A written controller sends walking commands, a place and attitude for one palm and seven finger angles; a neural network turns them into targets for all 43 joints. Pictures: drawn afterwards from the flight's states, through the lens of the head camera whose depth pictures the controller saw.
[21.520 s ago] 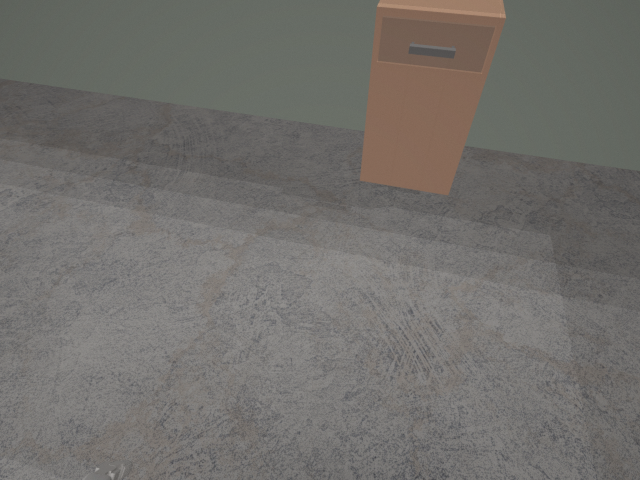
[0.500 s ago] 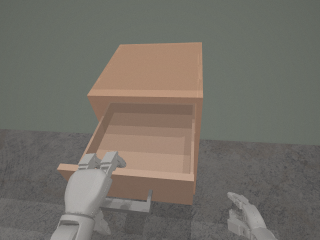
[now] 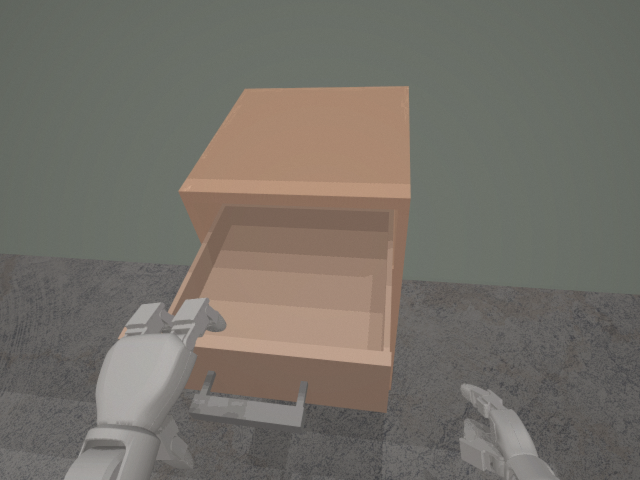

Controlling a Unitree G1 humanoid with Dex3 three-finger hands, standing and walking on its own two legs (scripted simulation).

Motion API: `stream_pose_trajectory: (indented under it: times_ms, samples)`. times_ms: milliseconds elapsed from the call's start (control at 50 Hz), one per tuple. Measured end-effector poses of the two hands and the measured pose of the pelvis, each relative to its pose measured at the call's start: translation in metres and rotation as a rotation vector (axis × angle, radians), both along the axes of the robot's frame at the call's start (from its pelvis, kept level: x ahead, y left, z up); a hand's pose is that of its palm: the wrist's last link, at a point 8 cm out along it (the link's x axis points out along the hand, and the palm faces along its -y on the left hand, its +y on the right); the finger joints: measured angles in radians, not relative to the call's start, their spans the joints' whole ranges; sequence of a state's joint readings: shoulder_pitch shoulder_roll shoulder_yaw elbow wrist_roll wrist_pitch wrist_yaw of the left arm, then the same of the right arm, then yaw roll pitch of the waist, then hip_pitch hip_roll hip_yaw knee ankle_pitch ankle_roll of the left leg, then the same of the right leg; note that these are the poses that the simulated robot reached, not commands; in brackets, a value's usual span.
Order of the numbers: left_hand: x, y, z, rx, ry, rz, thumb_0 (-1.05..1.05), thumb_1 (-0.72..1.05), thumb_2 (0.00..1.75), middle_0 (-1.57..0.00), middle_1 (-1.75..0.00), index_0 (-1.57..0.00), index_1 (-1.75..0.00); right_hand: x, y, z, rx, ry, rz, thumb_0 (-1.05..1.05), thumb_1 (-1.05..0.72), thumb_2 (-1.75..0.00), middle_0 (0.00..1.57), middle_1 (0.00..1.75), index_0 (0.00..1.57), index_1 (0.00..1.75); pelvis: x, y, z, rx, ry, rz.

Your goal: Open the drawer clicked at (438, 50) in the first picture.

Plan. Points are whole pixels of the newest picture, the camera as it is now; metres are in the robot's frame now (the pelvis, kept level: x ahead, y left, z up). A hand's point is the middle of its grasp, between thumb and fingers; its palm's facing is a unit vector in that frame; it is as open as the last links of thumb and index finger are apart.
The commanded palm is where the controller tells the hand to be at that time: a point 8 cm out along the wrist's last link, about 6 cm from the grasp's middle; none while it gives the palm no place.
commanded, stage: draw the hand back to the body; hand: left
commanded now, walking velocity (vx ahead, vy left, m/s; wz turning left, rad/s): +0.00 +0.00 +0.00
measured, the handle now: (251, 397) +0.25 +0.15 -0.07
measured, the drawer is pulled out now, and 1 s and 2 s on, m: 0.30 0.30 0.30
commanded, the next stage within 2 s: step back with the hand held close in 1.34 s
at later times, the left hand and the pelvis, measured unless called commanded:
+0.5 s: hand (159, 371) +0.18 +0.18 +0.13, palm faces +0.22 -0.89 -0.39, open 13.6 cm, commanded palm +0.14 +0.24 +0.17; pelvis +0.01 +0.01 +0.01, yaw +3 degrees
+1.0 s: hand (75, 347) +0.18 +0.25 +0.17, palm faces +0.40 -0.82 -0.41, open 9.9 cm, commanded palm +0.13 +0.30 +0.20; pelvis +0.02 +0.01 +0.02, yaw +4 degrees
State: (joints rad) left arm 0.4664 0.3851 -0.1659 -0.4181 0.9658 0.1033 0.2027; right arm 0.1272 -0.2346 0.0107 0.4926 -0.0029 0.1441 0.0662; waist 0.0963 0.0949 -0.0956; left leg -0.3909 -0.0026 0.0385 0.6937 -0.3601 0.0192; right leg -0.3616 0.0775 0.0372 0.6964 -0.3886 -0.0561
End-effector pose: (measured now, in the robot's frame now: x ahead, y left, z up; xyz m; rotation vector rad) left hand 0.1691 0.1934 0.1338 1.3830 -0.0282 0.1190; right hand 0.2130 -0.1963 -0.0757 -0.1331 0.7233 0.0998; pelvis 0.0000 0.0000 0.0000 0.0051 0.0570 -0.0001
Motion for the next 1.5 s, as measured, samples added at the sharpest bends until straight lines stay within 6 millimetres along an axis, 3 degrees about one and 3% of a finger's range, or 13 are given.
stream_pose_trajectory:
  times_ms: [180, 360, 440, 480, 540, 680, 1080, 1280, 1500]
  samples:
    - [-0.007, 0.011, 0.01, 0.009, 0.018, -0.012, 0.0, -0.49, 0.3, -0.32, -1.2, -0.31, -1.2, 0.002, 0.003, 0.005, -0.015, -0.004, 0.003, 0.01, -0.91, -0.9, 0.2, 0.3, 0.2, 0.3, 0.002, 0.004, 0.003, -0.005, -0.002, 0.0]
    - [-0.012, 0.038, 0.02, 0.038, 0.019, 0.031, 0.0, -0.49, 0.3, -0.32, -1.2, -0.31, -1.2, 0.005, 0.009, 0.008, -0.035, -0.001, 0.006, 0.01, -0.91, -0.9, 0.2, 0.3, 0.2, 0.3, 0.003, 0.011, 0.006, -0.011, -0.01, 0.009]
    - [-0.014, 0.038, 0.017, -0.705, -0.054, 0.064, 0.0, -0.47, 0.3, -0.32, -1.19, -0.31, -1.19, 0.002, 0.015, 0.019, -0.034, -0.093, -0.045, 0.01, -0.91, -0.9, 0.2, 0.3, 0.2, 0.3, 0.003, 0.013, 0.008, -0.009, -0.063, 0.035]
    - [-0.016, 0.034, 0.018, -0.907, -0.102, 0.049, -0.01, -0.45, 0.32, -0.31, -1.17, -0.31, -1.17, -0.002, 0.017, 0.024, -0.054, -0.127, -0.056, 0.01, -0.91, -0.9, 0.2, 0.3, 0.2, 0.3, 0.006, 0.013, 0.01, -0.007, -0.077, 0.045]
    - [-0.017, 0.039, 0.027, -1.015, -0.174, 0.021, -0.01, -0.39, 0.34, -0.31, -1.13, -0.3, -1.13, -0.008, 0.02, 0.028, -0.078, -0.141, -0.054, 0.01, -0.91, -0.9, 0.2, 0.3, 0.2, 0.3, 0.01, 0.012, 0.012, -0.01, -0.089, 0.057]
    - [-0.015, 0.067, 0.042, -0.997, -0.253, 0.058, 0.0, -0.19, 0.43, -0.29, -1.0, -0.28, -1.0, -0.014, 0.018, 0.021, -0.091, -0.096, -0.048, 0.01, -0.9, -0.9, 0.2, 0.3, 0.2, 0.3, 0.014, 0.013, 0.017, -0.013, -0.087, 0.063]
    - [-0.032, 0.1, 0.063, -0.887, -0.323, 0.162, 0.01, 0.49, 0.72, -0.24, -0.56, -0.23, -0.56, 0.009, 0.006, 0.027, -0.098, -0.117, -0.076, 0.01, -0.91, -0.9, 0.2, 0.3, 0.2, 0.3, 0.017, 0.01, 0.02, -0.01, -0.089, 0.067]
    - [-0.034, 0.092, 0.06, -0.909, -0.318, 0.172, 0.01, 0.79, 0.85, -0.22, -0.37, -0.21, -0.37, 0.005, 0.005, 0.024, -0.093, -0.102, -0.06, 0.01, -0.9, -0.9, 0.2, 0.3, 0.2, 0.3, 0.015, 0.006, 0.02, -0.007, -0.093, 0.072]
    - [-0.031, 0.09, 0.069, -0.861, -0.322, 0.151, 0.02, 0.88, 0.89, -0.21, -0.31, -0.21, -0.31, -0.003, -0.006, 0.018, -0.094, -0.072, -0.078, 0.01, -0.9, -0.9, 0.2, 0.3, 0.2, 0.3, 0.014, 0.0, 0.02, -0.01, -0.088, 0.069]
